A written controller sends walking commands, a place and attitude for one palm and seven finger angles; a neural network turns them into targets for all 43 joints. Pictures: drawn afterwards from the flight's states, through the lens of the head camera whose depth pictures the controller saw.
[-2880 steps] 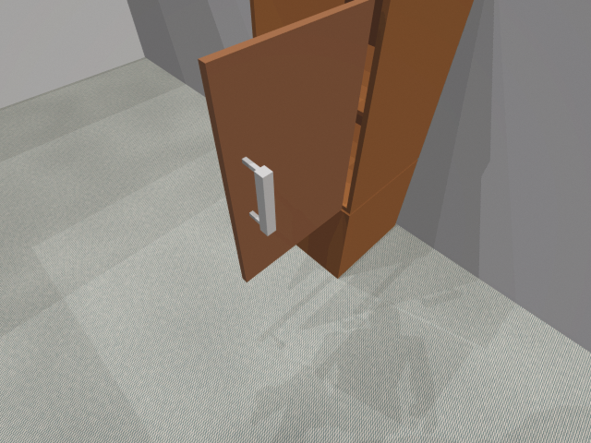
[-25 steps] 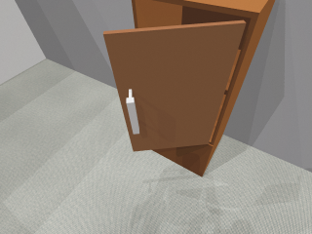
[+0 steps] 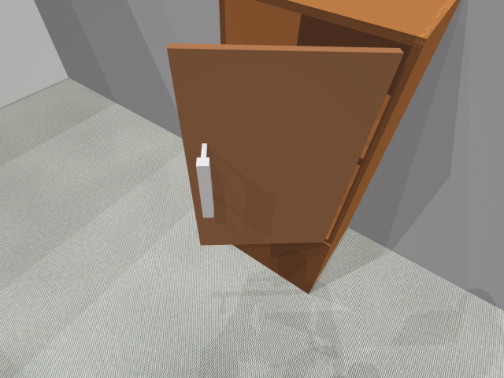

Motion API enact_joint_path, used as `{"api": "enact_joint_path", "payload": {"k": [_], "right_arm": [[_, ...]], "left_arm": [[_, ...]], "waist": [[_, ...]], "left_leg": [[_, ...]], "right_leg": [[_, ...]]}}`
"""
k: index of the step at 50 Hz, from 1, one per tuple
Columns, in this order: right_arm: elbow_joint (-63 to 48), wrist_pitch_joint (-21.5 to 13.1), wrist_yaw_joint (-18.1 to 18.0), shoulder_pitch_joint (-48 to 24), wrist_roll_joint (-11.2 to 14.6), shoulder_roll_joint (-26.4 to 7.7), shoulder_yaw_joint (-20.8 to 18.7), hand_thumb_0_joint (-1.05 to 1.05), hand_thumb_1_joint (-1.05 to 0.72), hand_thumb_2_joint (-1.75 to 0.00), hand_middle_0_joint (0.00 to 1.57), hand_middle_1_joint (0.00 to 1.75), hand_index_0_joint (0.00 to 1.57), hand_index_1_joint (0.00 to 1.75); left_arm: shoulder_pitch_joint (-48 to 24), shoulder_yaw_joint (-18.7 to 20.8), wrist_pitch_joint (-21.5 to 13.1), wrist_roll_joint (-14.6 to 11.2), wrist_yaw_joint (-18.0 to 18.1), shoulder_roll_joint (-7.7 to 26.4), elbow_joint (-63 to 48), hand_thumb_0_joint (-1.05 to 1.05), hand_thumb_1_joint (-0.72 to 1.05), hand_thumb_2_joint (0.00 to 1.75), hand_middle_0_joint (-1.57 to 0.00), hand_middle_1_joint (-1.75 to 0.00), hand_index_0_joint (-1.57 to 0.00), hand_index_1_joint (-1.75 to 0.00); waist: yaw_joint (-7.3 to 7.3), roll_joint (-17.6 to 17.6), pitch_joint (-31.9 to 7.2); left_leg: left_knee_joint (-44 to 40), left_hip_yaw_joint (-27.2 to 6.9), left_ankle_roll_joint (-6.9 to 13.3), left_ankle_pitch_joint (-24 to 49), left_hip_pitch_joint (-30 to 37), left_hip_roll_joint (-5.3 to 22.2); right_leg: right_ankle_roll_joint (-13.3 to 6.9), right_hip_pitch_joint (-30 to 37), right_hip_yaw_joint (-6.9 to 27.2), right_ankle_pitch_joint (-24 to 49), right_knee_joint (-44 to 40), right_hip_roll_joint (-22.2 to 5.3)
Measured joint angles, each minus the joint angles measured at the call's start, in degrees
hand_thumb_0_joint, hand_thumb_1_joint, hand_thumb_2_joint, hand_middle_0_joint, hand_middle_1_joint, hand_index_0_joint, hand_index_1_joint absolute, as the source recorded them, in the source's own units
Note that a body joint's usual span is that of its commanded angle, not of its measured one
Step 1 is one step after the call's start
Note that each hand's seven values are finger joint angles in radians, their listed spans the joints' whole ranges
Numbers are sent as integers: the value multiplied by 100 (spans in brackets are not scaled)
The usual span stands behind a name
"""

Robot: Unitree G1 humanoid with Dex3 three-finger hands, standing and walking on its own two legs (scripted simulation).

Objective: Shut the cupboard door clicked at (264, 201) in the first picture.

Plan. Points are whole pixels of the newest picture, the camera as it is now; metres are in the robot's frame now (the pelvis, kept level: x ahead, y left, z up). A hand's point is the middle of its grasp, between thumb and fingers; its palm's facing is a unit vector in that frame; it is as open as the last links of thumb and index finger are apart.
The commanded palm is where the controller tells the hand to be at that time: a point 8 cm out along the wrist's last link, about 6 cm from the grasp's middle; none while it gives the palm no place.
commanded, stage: shuffle to correct the standing spot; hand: left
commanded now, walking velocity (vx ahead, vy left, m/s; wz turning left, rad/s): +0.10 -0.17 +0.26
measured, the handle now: (206, 182) +0.50 +0.13 -0.02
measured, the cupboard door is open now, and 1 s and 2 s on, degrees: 38 38 38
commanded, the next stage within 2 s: come to a stop and stand still in 0.58 s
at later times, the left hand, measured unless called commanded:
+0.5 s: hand out of the picture +0.03 +0.13 -0.18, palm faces +0.13 -0.98 -0.14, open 7.4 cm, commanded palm none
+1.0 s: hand out of the picture +0.12 +0.06 -0.17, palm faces +0.16 -0.97 -0.19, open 7.3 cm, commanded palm none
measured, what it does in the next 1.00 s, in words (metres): steps to the right: right foot, then left foot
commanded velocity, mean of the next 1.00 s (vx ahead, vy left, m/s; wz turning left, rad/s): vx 0.01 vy -0.06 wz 0.05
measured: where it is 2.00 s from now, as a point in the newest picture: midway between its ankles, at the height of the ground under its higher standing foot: outside the picture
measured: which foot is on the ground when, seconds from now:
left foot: down 0.00-0.68, up 0.70-0.98, down 1.00-1.00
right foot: down 0.00-0.34, up 0.36-0.68, down 0.70-1.00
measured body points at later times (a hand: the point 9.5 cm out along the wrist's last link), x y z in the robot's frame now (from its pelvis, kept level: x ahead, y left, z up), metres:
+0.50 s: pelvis +0.06 -0.03 +0.01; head +0.09 +0.00 +0.45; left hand +0.02 +0.19 -0.17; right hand +0.12 -0.26 -0.13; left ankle +0.04 +0.09 -0.73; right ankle +0.03 -0.17 -0.64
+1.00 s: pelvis +0.08 -0.13 +0.00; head +0.11 -0.11 +0.45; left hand +0.11 +0.11 -0.16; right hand +0.17 -0.36 -0.14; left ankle +0.07 -0.05 -0.73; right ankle +0.14 -0.23 -0.73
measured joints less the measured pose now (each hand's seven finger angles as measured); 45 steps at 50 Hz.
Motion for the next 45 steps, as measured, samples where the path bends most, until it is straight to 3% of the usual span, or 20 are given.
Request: {"api": "enact_joint_path", "payload": {"k": [8,10,13,15,17,20,23,28,34,37,40,45], "right_arm": [[-9,-21,-76,125,-10,106,-50,0,-90,-90,20,30,20,30],[-5,16,-97,137,7,109,-68,0,-90,-90,20,30,20,30],[-4,105,-111,80,23,127,-110,1,-90,-90,20,30,20,30],[-48,99,-105,-51,28,130,-119,1,-90,-90,20,30,20,30],[-133,-17,-114,-206,-8,119,-123,1,-90,-90,20,30,20,30],[-284,-143,-149,-303,-18,190,-93,1,-91,-90,20,30,20,30],[-328,-209,-204,-226,-26,179,-88,0,-92,-89,20,30,21,30],[-298,-115,-140,-107,-58,84,-105,0,-92,-90,20,30,21,30],[-417,66,-67,-86,-81,-62,-259,0,-91,-90,20,30,21,30],[-452,220,-92,-183,-28,-238,-342,0,-90,-90,20,30,21,30],[-461,220,-84,-278,5,-348,-350,1,-91,-90,20,30,20,30],[-500,168,-23,-311,71,-236,-252,1,-91,-90,20,30,20,30]], "left_arm": [[231,151,15,29,-2,31,-102,0,90,90,-20,-30,-20,-30],[277,195,-13,48,11,26,-149,0,90,90,-20,-30,-20,-30],[357,213,-70,114,79,7,-206,0,90,90,-20,-30,-20,-30],[430,182,-75,115,122,-23,-185,0,90,90,-20,-30,-20,-30],[523,150,-13,50,126,-82,-108,0,90,90,-20,-30,-20,-30],[505,149,178,41,102,-94,28,0,90,90,-20,-30,-20,-30],[227,217,265,68,31,-74,-57,1,90,90,-20,-30,-20,-30],[-206,287,260,40,-88,-78,-453,0,91,90,-20,-30,-20,-30],[-461,359,175,31,-183,111,-742,1,92,90,-20,-30,-20,-30],[-564,352,85,89,-129,104,-785,0,91,90,-20,-30,-20,-30],[-573,273,18,81,-39,1,-746,0,91,90,-20,-30,-20,-30],[-536,150,-15,80,53,-103,-678,0,91,90,-20,-30,-20,-30]], "waist": [[14,32,32],[9,61,46],[72,1,108],[119,-74,176],[107,-101,240],[45,-212,227],[42,-166,220],[117,16,207],[-14,210,239],[40,316,293],[27,360,338],[60,177,225]], "left_leg": [[569,-248,-87,-411,-305,87],[911,-238,87,-497,-458,121],[1687,39,322,-1195,-736,54],[1354,294,397,-1018,-687,-49],[794,446,473,-217,-483,-72],[722,547,388,-418,-264,0],[189,447,251,-212,11,62],[-472,283,73,152,274,228],[-33,116,-266,-95,80,492],[1465,-169,18,-1302,-531,347],[2544,-165,142,-1297,-880,37],[1543,186,101,-1025,-549,-321]], "right_leg": [[-106,-115,-219,-393,363,103],[-148,-58,-335,-471,372,130],[-208,136,-525,-552,283,95],[-200,210,-580,-598,308,55],[-161,-66,-571,-547,1029,23],[-71,-942,-172,-595,2900,67],[48,-1599,-18,-156,3536,-36],[219,-1942,65,408,2525,-339],[252,-1300,-107,935,333,-342],[105,-1418,-119,749,474,-256],[17,-1289,-175,874,336,-178],[-99,-1074,-232,1056,-65,-124]]}}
